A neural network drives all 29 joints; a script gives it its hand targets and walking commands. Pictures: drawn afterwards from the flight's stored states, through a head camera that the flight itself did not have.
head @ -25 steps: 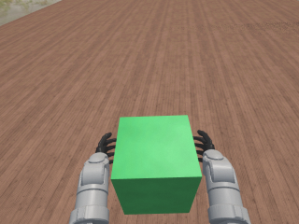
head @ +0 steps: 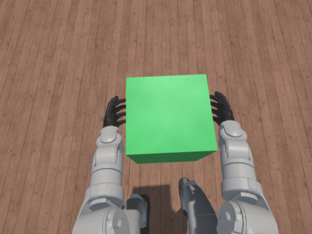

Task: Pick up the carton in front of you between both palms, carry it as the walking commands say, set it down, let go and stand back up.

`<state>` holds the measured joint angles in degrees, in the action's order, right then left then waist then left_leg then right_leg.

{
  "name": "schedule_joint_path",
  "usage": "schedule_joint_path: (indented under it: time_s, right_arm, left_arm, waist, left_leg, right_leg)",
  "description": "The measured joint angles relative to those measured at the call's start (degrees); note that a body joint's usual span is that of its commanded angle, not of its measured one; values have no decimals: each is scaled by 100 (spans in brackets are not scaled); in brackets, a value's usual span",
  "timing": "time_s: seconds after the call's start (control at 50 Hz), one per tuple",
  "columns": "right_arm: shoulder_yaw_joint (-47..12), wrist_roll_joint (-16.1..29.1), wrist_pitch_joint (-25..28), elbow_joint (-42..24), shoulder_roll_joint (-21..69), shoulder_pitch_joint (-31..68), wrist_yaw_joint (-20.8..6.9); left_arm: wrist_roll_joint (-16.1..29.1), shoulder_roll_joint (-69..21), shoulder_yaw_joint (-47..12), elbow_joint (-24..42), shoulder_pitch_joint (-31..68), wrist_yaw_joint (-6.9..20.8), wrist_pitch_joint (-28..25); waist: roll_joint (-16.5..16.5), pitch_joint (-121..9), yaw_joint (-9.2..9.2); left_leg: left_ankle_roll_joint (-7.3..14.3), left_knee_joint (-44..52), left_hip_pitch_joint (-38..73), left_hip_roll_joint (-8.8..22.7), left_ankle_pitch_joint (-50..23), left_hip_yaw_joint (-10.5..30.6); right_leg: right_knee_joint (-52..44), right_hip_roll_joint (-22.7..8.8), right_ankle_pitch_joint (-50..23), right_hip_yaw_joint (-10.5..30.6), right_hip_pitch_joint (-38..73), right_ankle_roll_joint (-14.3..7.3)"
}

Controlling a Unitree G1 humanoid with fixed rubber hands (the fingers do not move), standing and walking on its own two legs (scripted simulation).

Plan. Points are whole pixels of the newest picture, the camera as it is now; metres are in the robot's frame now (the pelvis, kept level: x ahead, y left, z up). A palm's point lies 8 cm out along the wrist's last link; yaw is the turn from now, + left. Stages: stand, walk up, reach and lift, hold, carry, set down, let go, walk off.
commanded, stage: set down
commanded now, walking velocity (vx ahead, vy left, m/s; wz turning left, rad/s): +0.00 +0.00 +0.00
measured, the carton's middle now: (166, 125) +0.39 -0.04 -0.14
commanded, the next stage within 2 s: none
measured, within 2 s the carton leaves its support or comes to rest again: neither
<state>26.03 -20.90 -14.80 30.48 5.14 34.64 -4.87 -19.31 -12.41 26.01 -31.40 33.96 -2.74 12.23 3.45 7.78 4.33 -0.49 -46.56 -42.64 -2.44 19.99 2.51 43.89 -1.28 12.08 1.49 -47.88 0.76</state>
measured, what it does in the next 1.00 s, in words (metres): lowers itself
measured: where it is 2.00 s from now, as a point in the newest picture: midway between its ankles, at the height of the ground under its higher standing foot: (165, 213)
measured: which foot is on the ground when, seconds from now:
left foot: down 0.00-1.00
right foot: down 0.00-1.00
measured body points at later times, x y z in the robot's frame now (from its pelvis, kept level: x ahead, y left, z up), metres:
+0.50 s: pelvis -0.02 +0.00 -0.13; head +0.23 -0.04 +0.24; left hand +0.45 +0.08 -0.21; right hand +0.42 -0.22 -0.22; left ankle +0.02 +0.12 -0.70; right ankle +0.08 -0.13 -0.70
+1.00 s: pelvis -0.05 -0.01 -0.24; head +0.28 -0.06 +0.06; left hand +0.50 +0.05 -0.37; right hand +0.45 -0.25 -0.37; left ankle +0.02 +0.12 -0.70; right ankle +0.08 -0.13 -0.70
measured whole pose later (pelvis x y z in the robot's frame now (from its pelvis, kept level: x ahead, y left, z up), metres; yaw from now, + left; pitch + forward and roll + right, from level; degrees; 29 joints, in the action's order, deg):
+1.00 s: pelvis -0.05 -0.01 -0.24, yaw +4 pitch +47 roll +4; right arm 29.3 -13.6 -20.2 35.2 -4.6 66.7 0.0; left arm -9.2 2.0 23.0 -43.5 71.4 -6.6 16.4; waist 5.4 0.7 6.9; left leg -2.7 -102.1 -115.6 -5.2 34.0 1.4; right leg 98.5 -0.8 23.4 3.3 -122.3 0.8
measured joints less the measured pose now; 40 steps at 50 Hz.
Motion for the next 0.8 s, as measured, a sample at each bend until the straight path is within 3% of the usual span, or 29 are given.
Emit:
schedule_joint_path:
  time_s: [0.16,0.44,0.8]
  right_arm:
    - [-204,735,374,-267,-275,178,64]
    - [372,364,-276,120,-387,1340,-34]
    - [243,645,-522,267,-709,2525,427]
  left_arm:
    - [921,181,-608,337,130,-393,-353]
    - [550,297,39,-125,1397,-284,273]
    - [942,1105,-134,-807,2887,-302,401]
  waist:
    - [52,-716,61]
    - [133,-1519,77]
    - [185,-1217,139]
  left_leg:
    - [18,-1266,-2286,-133,346,-29]
    - [-34,-2923,-4449,-161,838,-98]
    - [-195,-4783,-6541,-227,1272,-118]
  right_leg:
    - [1228,-66,327,74,-2271,82]
    - [2861,-12,735,148,-4487,63]
    - [4750,34,1074,179,-6687,-17]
